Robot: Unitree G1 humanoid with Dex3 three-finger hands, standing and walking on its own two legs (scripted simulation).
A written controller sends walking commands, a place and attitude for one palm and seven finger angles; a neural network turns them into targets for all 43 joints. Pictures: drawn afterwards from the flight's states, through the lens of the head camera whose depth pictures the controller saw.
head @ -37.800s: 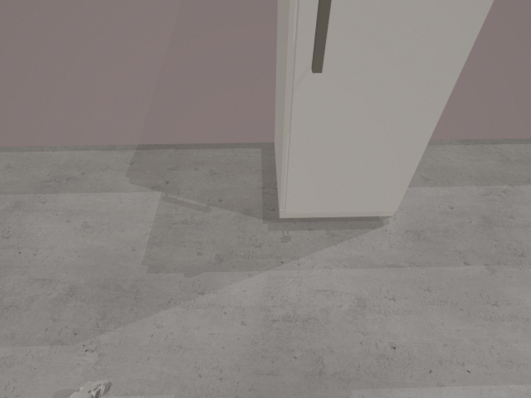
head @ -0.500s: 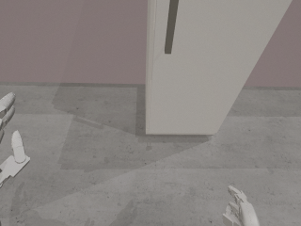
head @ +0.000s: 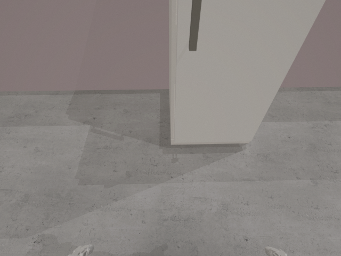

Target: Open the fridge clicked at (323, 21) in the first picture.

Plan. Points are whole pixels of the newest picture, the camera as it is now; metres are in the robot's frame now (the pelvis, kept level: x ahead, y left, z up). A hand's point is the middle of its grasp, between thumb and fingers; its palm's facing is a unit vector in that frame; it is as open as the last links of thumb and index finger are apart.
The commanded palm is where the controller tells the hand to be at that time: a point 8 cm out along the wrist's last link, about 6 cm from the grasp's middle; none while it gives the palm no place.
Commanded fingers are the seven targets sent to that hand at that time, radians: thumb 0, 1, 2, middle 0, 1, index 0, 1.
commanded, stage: let the arm hang, fingers relaxed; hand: left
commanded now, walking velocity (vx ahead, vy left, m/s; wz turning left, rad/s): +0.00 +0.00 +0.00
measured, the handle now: out of the picture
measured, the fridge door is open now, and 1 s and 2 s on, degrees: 0 0 0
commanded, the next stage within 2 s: look to check the result in 0.82 s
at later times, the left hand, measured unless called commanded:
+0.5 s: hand out of the picture +0.03 +0.24 -0.14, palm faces +0.01 -0.94 -0.34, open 7.4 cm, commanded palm none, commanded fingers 0.00 0.90 0.90 -0.20 -0.30 -0.20 -0.30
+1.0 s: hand out of the picture +0.10 +0.22 -0.14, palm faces -0.02 -0.96 -0.29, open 7.4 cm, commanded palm none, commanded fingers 0.00 0.90 0.90 -0.20 -0.30 -0.20 -0.30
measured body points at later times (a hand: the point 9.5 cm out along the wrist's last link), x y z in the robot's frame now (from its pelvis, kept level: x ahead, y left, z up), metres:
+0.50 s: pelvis +0.00 +0.00 +0.01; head +0.00 -0.02 +0.46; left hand +0.03 +0.29 -0.12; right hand +0.02 -0.26 -0.15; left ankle +0.04 +0.09 -0.73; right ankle +0.03 -0.11 -0.73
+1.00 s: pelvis +0.02 +0.00 +0.02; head +0.03 -0.01 +0.47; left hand +0.10 +0.27 -0.12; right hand +0.09 -0.29 -0.13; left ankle +0.04 +0.09 -0.73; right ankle +0.03 -0.11 -0.73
